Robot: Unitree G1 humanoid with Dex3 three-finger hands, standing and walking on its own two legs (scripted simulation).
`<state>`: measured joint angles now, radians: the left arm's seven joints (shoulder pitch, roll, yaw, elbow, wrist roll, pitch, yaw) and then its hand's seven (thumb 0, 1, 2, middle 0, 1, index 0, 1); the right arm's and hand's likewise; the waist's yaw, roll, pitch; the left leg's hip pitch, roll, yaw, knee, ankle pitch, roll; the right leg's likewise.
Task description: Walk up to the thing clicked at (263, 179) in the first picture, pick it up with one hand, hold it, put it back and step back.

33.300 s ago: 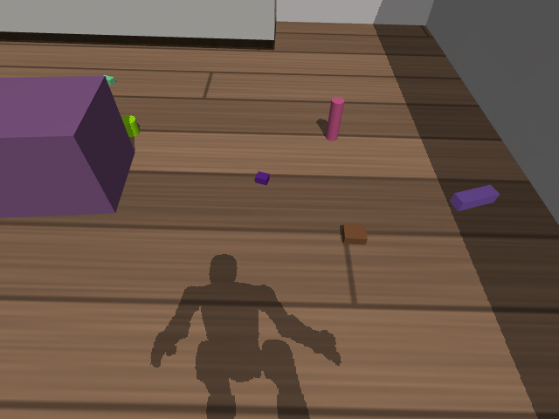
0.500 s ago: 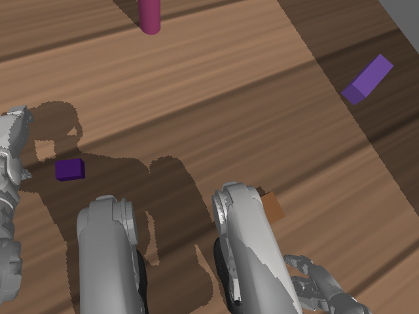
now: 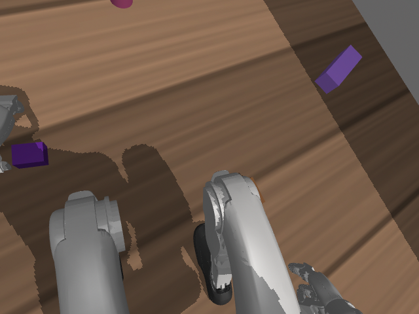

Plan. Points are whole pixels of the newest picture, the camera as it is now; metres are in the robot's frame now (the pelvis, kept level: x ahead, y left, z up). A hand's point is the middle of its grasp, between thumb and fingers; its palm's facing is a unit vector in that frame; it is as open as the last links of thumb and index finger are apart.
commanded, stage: home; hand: left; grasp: from above
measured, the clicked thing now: (30, 155) +0.45 +0.31 -0.30
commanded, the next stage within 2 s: none
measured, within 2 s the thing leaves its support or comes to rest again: neither
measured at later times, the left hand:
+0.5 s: hand out of the picture +0.36 +0.28 +0.02, palm faces -0.31 -0.56 -0.77, open 8.4 cm
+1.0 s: hand out of the picture +0.25 +0.23 +0.24, palm faces +0.12 -0.94 -0.31, open 7.4 cm
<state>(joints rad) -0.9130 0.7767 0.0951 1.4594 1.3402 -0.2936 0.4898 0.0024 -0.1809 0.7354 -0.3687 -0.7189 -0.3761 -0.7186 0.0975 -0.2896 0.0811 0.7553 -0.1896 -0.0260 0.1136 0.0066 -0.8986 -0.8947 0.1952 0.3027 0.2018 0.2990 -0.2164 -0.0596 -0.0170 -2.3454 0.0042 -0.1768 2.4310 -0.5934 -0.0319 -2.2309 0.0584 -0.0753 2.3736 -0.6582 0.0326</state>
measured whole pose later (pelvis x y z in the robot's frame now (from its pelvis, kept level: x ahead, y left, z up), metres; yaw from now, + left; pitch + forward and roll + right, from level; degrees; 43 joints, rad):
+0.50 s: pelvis +0.02 +0.00 +0.14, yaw +3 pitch +33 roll -6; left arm -0.36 0.50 0.06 0.61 0.61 0.01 0.05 0.00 0.67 0.86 -0.21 -0.35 -0.21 -0.36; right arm 0.17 -0.27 -0.03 0.67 -0.02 0.00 0.08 0.01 -0.90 -0.89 0.20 0.30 0.20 0.30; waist -0.06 0.04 -0.19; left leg -1.96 0.04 -0.11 2.03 -0.66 -0.02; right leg -1.88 0.04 -0.04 1.99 -0.70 0.03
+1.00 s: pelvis +0.06 +0.00 +0.32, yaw +8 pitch +20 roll -4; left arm 0.23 0.28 0.03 0.07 0.02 0.38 0.07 0.01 0.90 0.90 -0.20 -0.30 -0.21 -0.30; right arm 0.16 -0.20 0.05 0.54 0.04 -0.11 -0.09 0.01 -0.90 -0.90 0.20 0.30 0.21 0.30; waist -0.05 0.04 -0.19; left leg -1.21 0.03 -0.09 1.40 -0.56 -0.02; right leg -1.12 0.01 -0.05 1.35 -0.59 0.02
